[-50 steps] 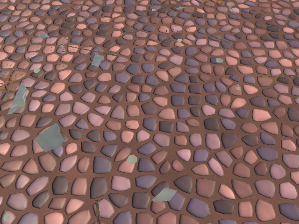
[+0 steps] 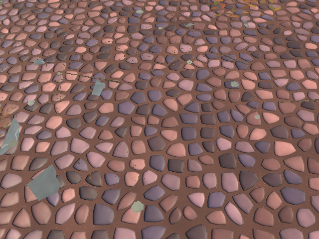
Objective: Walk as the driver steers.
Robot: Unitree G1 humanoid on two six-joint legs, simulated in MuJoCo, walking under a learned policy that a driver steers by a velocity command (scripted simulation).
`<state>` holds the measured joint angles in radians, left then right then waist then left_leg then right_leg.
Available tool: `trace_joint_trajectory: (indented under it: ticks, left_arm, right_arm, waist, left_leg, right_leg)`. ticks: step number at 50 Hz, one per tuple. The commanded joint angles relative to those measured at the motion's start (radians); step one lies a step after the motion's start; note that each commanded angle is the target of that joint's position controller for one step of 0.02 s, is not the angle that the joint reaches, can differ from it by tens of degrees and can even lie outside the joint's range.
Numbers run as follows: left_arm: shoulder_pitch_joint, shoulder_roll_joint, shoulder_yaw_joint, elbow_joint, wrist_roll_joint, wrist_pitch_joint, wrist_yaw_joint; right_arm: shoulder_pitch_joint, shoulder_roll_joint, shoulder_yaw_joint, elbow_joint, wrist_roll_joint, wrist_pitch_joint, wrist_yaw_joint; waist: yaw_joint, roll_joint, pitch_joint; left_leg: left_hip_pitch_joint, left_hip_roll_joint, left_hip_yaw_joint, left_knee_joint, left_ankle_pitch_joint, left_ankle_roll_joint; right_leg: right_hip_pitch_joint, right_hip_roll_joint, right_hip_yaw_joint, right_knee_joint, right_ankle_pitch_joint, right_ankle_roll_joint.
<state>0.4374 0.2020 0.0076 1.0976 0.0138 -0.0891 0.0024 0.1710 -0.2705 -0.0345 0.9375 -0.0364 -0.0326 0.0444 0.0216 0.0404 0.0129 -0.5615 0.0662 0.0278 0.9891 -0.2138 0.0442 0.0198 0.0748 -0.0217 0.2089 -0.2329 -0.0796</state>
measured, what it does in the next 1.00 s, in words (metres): walks ahead: left foot, then right foot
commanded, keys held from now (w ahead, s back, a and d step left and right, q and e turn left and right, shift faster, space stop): w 1.00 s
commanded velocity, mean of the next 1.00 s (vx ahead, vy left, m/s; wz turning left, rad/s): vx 0.49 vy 0.00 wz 0.00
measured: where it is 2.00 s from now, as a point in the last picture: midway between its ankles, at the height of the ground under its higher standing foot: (163, 131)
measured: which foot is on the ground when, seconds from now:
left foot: up 0.00-0.22, down 0.24-0.80, up 0.82-1.00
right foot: down 0.00-0.24, up 0.26-0.76, down 0.78-1.00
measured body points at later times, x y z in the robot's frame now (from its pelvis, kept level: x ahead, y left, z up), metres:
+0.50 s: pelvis +0.28 +0.04 +0.00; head +0.30 +0.05 +0.45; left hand +0.37 +0.29 -0.14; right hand +0.25 -0.21 -0.14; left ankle +0.26 +0.09 -0.75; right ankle +0.35 -0.11 -0.67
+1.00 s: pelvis +0.57 -0.01 +0.00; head +0.59 -0.02 +0.45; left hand +0.57 +0.25 -0.14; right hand +0.63 -0.26 -0.15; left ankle +0.58 +0.14 -0.67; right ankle +0.57 -0.07 -0.75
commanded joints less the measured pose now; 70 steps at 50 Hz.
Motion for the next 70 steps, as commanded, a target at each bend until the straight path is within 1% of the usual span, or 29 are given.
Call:
trace_joint_trajectory:
  ticks: [1,7,9,11,12,13,14,15,16,19,23,28,33,36,38,39,40,41,43,45,49,55,60,63,65,66,67,68,70]
  left_arm:
    - [0.059,0.123,0.015,-0.011,-0.001,-0.010,0.006]
    - [0.070,0.142,0.017,0.007,0.004,-0.009,0.014]
    - [0.037,0.160,0.023,0.002,0.004,-0.010,0.018]
    - [0.006,0.174,0.029,-0.007,0.005,0.001,0.018]
    - [0.028,0.136,0.019,-0.029,0.002,0.001,0.013]
    - [0.162,0.017,0.003,-0.032,-0.018,0.005,0.000]
    - [0.078,0.124,0.029,-0.034,0.007,0.006,0.001]
    - [-0.020,0.138,0.037,-0.070,0.008,0.002,-0.004]
    - [-0.070,0.122,0.035,-0.082,0.008,-0.003,-0.007]
    - [-0.053,0.066,0.030,-0.077,0.024,0.028,-0.021]
    - [-0.180,0.062,0.031,-0.127,0.028,0.050,-0.031]
    - [-0.397,0.046,0.019,-0.206,0.013,0.044,-0.038]
    - [-0.517,0.052,0.014,-0.256,0.009,0.038,-0.033]
    - [-0.473,0.074,0.025,-0.260,0.009,0.025,-0.025]
    - [-0.242,0.108,0.048,-0.188,0.013,0.011,-0.010]
    - [-0.070,0.155,0.068,-0.141,0.032,0.002,0.001]
    - [0.067,0.271,0.100,-0.128,0.058,0.003,0.011]
    - [0.035,0.244,0.099,-0.125,0.024,0.021,-0.002]
    - [-0.165,0.136,0.073,-0.153,-0.003,0.018,-0.011]
    - [-0.197,0.066,0.051,-0.134,-0.002,0.004,-0.006]
    - [-0.112,0.097,0.054,-0.090,-0.003,-0.023,-0.001]
    - [-0.013,0.102,0.047,-0.068,-0.002,-0.020,-0.003]
    - [0.063,0.114,0.049,-0.038,0.011,-0.016,0.010]
    - [0.041,0.125,0.055,-0.033,0.018,-0.013,0.025]
    - [0.017,0.142,0.059,-0.038,0.019,-0.004,0.027]
    - [0.009,0.140,0.057,-0.051,0.015,-0.001,0.027]
    - [0.034,0.087,0.043,-0.100,-0.014,-0.004,0.018]
    - [0.051,0.099,0.053,-0.114,-0.014,-0.012,0.004]
    - [-0.122,0.123,0.057,-0.168,0.004,-0.027,-0.006]
  right_arm:
    - [-0.142,-0.035,0.001,-0.100,0.004,-0.003,0.000]
    - [-0.246,-0.032,0.012,-0.163,0.016,-0.006,-0.011]
    - [-0.137,-0.061,-0.003,-0.136,0.014,-0.014,-0.024]
    - [0.161,-0.101,-0.030,-0.036,0.010,-0.029,-0.042]
    - [0.319,-0.174,-0.053,-0.003,-0.012,-0.033,-0.055]
    - [0.324,-0.251,-0.069,-0.003,-0.024,-0.030,-0.050]
    - [0.240,-0.200,-0.066,-0.007,0.021,-0.022,-0.040]
    - [0.121,-0.135,-0.050,-0.029,0.029,-0.025,-0.037]
    - [0.076,-0.077,-0.036,-0.031,0.025,-0.035,-0.032]
    - [0.106,-0.016,-0.014,0.012,0.021,-0.062,-0.036]
    - [0.203,-0.052,-0.019,0.052,0.025,-0.076,-0.039]
    - [0.293,-0.039,-0.009,0.077,0.028,-0.072,-0.042]
    - [0.374,-0.044,-0.007,0.111,0.016,-0.065,-0.055]
    - [0.345,-0.060,-0.011,0.115,0.007,-0.060,-0.064]
    - [0.314,-0.074,-0.015,0.114,0.010,-0.055,-0.063]
    - [0.298,-0.064,-0.010,0.098,0.020,-0.057,-0.061]
    - [0.378,0.033,0.012,0.059,0.061,-0.060,-0.047]
    - [0.375,-0.030,-0.011,0.074,0.049,-0.056,-0.050]
    - [0.219,-0.040,-0.021,0.030,0.027,-0.059,-0.047]
    - [0.210,-0.008,-0.023,0.031,0.006,-0.041,-0.039]
    - [0.169,0.022,-0.022,0.012,-0.005,-0.006,-0.018]
    - [-0.094,0.025,-0.011,-0.081,0.011,-0.006,-0.013]
    - [-0.201,0.014,-0.007,-0.122,0.016,-0.012,-0.017]
    - [-0.164,0.000,-0.017,-0.123,0.012,-0.021,-0.019]
    - [0.022,-0.021,-0.036,-0.062,0.006,-0.032,-0.028]
    - [0.181,-0.058,-0.055,-0.011,-0.006,-0.039,-0.034]
    - [0.320,-0.162,-0.085,0.005,-0.022,-0.041,-0.043]
    - [0.300,-0.194,-0.095,0.010,0.006,-0.024,-0.035]
    - [0.134,-0.123,-0.077,-0.021,0.028,-0.017,-0.031]
  waist:
    - [0.007,-0.110,0.112]
    - [0.008,-0.133,0.123]
    - [-0.051,-0.135,0.057]
    - [-0.174,-0.108,-0.098]
    - [-0.209,-0.016,-0.206]
    - [-0.117,0.201,-0.300]
    - [-0.112,0.052,-0.221]
    - [-0.070,0.020,-0.060]
    - [-0.052,-0.030,0.006]
    - [0.012,-0.003,0.030]
    - [0.006,0.000,0.070]
    - [-0.049,0.008,0.097]
    - [-0.088,0.024,0.099]
    - [-0.045,0.035,0.075]
    - [0.053,0.030,-0.040]
    - [0.122,0.008,-0.134]
    - [0.112,-0.190,-0.302]
    - [0.100,-0.164,-0.336]
    - [0.029,-0.074,-0.052]
    - [-0.036,-0.080,0.034]
    - [-0.064,-0.089,0.045]
    - [-0.007,-0.095,0.085]
    - [0.027,-0.106,0.094]
    - [-0.009,-0.108,0.078]
    - [-0.090,-0.104,-0.027]
    - [-0.150,-0.081,-0.111]
    - [-0.172,0.072,-0.231]
    - [-0.127,0.190,-0.298]
    - [-0.082,-0.003,-0.073]
  left_leg:
    - [-0.167,-0.002,0.045,-0.086,0.060,-0.026]
    - [0.005,-0.055,0.089,-0.375,0.132,0.033]
    - [0.150,-0.099,0.093,-0.406,0.087,0.070]
    - [0.475,-0.116,0.080,-0.495,0.102,0.109]
    - [0.712,0.087,-0.143,-0.514,-0.059,0.151]
    - [0.926,0.361,-0.676,-0.637,-0.132,0.302]
    - [0.814,0.316,-0.741,-0.741,-0.283,0.290]
    - [0.650,0.289,-0.565,-0.767,-0.285,0.260]
    - [0.526,0.246,-0.456,-0.804,-0.162,0.238]
    - [0.373,0.159,-0.253,-0.837,0.102,0.184]
    - [0.390,0.128,-0.156,-0.878,0.199,0.179]
    - [0.454,0.084,-0.074,-0.872,0.368,0.135]
    - [0.619,0.123,-0.068,-0.818,0.513,0.138]
    - [0.687,0.150,-0.054,-0.710,0.758,0.132]
    - [0.665,0.124,-0.024,-0.454,0.911,0.106]
    - [0.499,0.094,-0.004,-0.237,0.720,0.089]
    - [0.144,-0.039,0.066,0.163,0.202,0.036]
    - [-0.009,-0.137,-0.033,0.349,-0.309,0.042]
    - [-0.075,-0.028,-0.082,0.303,-0.147,0.055]
    - [0.021,0.019,-0.077,0.187,-0.090,0.041]
    - [0.011,0.035,-0.037,0.096,-0.014,0.003]
    - [-0.054,0.034,0.025,-0.220,0.185,-0.028]
    - [-0.062,-0.001,0.046,-0.367,0.181,0.016]
    - [0.024,-0.048,0.064,-0.418,0.074,0.073]
    - [0.243,-0.124,0.104,-0.476,0.041,0.118]
    - [0.463,-0.100,0.050,-0.504,0.059,0.155]
    - [0.755,0.148,-0.328,-0.533,-0.013,0.261]
    - [0.870,0.302,-0.769,-0.698,0.024,0.365]
    - [0.650,0.236,-0.536,-0.728,0.027,0.312]
  right_leg:
    - [0.006,-0.241,0.147,-0.092,0.393,-0.112]
    - [0.033,-0.268,0.095,-0.066,0.631,-0.101]
    - [0.071,-0.275,0.067,0.077,0.907,-0.077]
    - [0.013,-0.235,0.030,0.432,0.914,-0.046]
    - [-0.180,-0.180,0.001,0.723,0.559,-0.037]
    - [-0.534,0.022,-0.002,1.096,-0.273,0.001]
    - [-0.625,-0.025,0.110,1.162,-0.237,-0.024]
    - [-0.653,-0.084,0.094,1.129,-0.126,-0.031]
    - [-0.617,-0.118,0.087,1.073,-0.063,-0.031]
    - [-0.489,-0.155,0.072,0.963,-0.033,-0.005]
    - [-0.603,-0.180,0.023,0.838,0.061,0.029]
    - [-0.639,-0.160,-0.038,0.555,0.229,0.056]
    - [-0.638,-0.121,-0.067,0.402,0.225,0.030]
    - [-0.541,-0.079,-0.075,0.339,0.106,-0.016]
    - [-0.271,-0.021,-0.095,0.254,0.092,-0.061]
    - [-0.012,-0.111,-0.001,0.241,0.103,-0.102]
    - [0.329,-0.430,0.445,0.222,0.022,-0.232]
    - [0.327,-0.506,0.711,0.095,0.011,-0.288]
    - [0.031,-0.410,0.432,0.022,-0.006,-0.219]
    - [-0.154,-0.318,0.268,-0.036,0.107,-0.146]
    - [-0.194,-0.274,0.155,-0.080,0.244,-0.145]
    - [-0.130,-0.232,0.071,-0.104,0.352,-0.123]
    - [0.042,-0.285,0.030,-0.072,0.434,-0.115]
    - [0.108,-0.312,-0.029,0.037,0.672,-0.086]
    - [0.105,-0.293,-0.082,0.301,0.892,-0.060]
    - [-0.017,-0.265,-0.114,0.516,0.783,-0.035]
    - [-0.333,-0.172,-0.162,0.878,0.406,0.009]
    - [-0.591,0.006,-0.049,1.141,-0.271,0.031]
    - [-0.711,-0.117,0.059,1.133,-0.114,0.016]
